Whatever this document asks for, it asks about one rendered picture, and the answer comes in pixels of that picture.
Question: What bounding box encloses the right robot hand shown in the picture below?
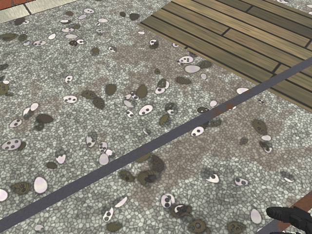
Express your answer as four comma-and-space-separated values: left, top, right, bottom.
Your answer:
266, 206, 312, 234

